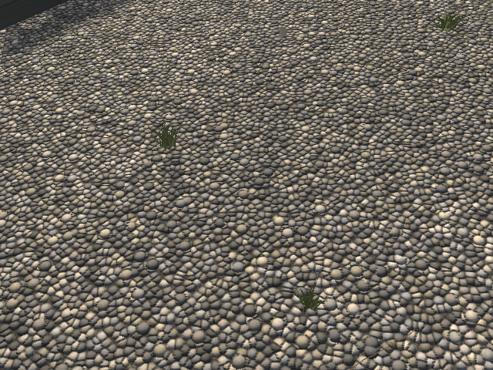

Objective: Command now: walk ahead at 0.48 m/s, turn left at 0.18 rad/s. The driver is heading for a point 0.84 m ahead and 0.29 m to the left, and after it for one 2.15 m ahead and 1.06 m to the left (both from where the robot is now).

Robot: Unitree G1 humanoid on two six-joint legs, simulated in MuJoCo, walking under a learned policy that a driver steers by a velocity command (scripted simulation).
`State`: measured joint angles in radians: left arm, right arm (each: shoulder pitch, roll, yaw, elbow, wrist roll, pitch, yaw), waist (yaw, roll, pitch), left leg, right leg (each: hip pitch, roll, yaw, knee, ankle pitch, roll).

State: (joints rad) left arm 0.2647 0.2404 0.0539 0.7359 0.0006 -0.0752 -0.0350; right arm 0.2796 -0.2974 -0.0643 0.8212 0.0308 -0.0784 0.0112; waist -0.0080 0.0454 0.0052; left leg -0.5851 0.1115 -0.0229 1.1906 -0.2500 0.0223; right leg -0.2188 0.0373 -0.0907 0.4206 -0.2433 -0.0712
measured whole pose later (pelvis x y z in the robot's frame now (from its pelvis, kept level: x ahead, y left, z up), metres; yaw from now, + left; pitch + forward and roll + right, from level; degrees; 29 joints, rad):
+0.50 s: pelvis +0.27 +0.04 -0.01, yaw +16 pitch +1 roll +1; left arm 0.24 0.27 0.04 0.75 -0.01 -0.12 0.00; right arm 0.23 -0.29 -0.08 0.69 0.02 -0.06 0.04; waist -0.01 0.00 0.04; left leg -0.35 -0.13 0.02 0.49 -0.16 0.13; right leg -0.40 -0.02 0.05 1.25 -0.39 -0.02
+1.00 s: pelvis +0.55 +0.06 +0.00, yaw +34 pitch +1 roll -1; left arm 0.24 0.25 0.06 0.71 0.01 -0.10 -0.01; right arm 0.28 -0.31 -0.07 0.66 0.03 -0.02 0.00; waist 0.01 0.05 0.01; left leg -0.54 0.02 -0.07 1.22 -0.33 0.01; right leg -0.27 0.02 -0.05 0.44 -0.20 -0.02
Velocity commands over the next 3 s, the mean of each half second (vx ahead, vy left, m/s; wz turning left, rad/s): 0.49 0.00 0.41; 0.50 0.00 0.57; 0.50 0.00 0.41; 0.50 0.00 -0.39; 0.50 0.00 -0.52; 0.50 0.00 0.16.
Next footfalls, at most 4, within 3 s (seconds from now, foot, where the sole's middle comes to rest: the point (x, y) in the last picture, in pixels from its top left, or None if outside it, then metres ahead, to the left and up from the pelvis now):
0.36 left None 0.35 0.11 -0.78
0.82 right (268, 309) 0.66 0.00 -0.78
1.36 left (136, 295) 0.71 0.39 -0.78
1.90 right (142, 195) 1.09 0.42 -0.78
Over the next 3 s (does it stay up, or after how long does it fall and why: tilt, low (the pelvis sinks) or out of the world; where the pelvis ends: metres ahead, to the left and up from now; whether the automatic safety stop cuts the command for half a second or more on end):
stays up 1.44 0.62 0.00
